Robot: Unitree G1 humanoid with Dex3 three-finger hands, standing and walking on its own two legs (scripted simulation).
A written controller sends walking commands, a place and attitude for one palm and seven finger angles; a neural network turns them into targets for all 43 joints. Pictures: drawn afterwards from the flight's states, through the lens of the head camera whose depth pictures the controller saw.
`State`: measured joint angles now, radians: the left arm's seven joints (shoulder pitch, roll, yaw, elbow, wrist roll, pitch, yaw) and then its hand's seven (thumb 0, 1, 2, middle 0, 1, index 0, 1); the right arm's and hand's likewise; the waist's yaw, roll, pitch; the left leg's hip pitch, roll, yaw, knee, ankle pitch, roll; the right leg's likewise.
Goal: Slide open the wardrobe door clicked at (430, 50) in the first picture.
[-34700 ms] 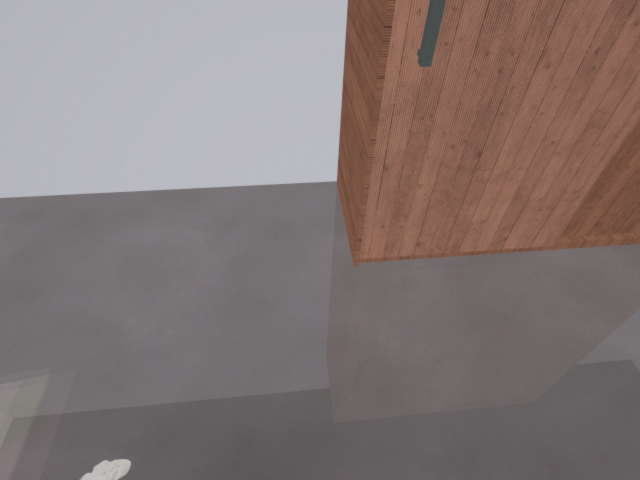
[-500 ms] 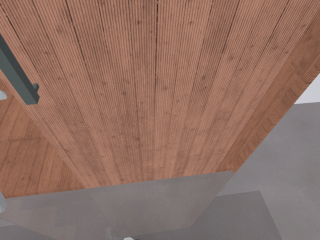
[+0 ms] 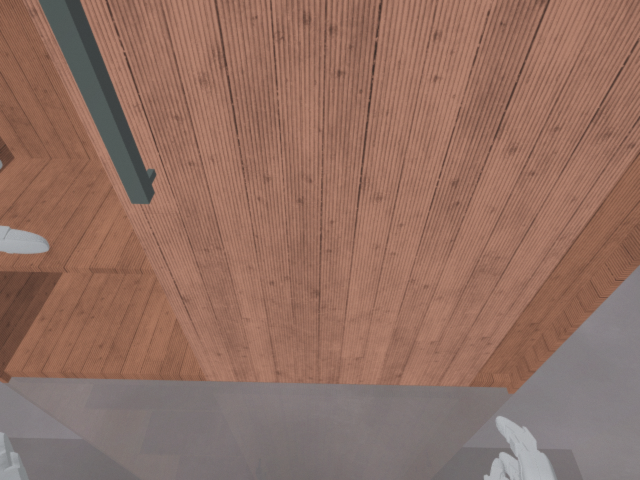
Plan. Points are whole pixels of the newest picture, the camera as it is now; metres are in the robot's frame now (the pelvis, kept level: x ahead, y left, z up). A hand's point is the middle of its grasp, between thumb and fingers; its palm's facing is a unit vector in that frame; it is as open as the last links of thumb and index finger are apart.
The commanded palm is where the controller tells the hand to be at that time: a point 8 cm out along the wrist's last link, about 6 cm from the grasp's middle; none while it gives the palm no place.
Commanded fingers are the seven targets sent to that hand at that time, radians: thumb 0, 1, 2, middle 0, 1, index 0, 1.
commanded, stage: draw the hand back to the body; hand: left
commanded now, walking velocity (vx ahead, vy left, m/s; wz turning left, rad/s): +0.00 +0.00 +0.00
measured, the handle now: (111, 99) +0.48 +0.33 +0.24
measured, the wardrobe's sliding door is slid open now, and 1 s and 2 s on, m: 0.65 0.65 0.65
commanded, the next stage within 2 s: step back with the hand held close in 1.62 s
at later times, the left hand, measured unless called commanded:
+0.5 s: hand (9, 247) +0.26 +0.35 +0.19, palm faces +0.09 -0.99 -0.04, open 14.7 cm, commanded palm +0.23 +0.38 +0.21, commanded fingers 0.00 -0.41 0.27 -0.25 -1.07 -0.25 -1.07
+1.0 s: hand (10, 303) +0.21 +0.31 +0.18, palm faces +0.44 -0.85 -0.29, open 11.2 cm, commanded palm +0.15 +0.35 +0.19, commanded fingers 0.00 0.50 0.71 -0.21 -0.53 -0.21 -0.53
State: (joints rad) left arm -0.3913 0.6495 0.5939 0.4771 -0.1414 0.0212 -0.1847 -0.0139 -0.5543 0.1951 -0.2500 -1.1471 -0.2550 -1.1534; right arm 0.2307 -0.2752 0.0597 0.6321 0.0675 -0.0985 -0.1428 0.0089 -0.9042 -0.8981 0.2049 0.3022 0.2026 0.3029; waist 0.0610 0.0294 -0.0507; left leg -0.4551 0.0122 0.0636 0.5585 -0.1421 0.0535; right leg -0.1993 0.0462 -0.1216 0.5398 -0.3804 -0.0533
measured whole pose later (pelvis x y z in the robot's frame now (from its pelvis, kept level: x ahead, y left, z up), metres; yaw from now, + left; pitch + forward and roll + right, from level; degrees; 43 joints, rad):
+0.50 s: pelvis -0.01 +0.03 +0.00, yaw -2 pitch -2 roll -2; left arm -0.10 0.60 0.57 0.23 -0.38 0.24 -0.51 -0.01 -0.55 0.20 -0.25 -1.14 -0.25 -1.15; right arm 0.28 -0.30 0.09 0.54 0.12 -0.17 -0.10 0.01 -0.90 -0.90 0.20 0.30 0.20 0.30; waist 0.05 0.05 -0.08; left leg -0.37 0.01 0.11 0.54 -0.14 0.08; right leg -0.13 0.04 -0.07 0.51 -0.35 -0.02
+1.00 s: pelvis -0.04 +0.04 +0.01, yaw -4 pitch -6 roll -1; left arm 0.23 0.37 0.37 -0.22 -0.09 -0.07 0.10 0.00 0.15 0.54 -0.23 -0.73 -0.23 -0.74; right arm 0.20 -0.24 0.06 0.68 0.01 -0.16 -0.07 0.01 -0.90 -0.90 0.21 0.30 0.20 0.30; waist 0.06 0.05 0.04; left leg -0.24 -0.07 0.05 0.37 -0.12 0.07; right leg -0.04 0.03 0.00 0.41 -0.26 -0.01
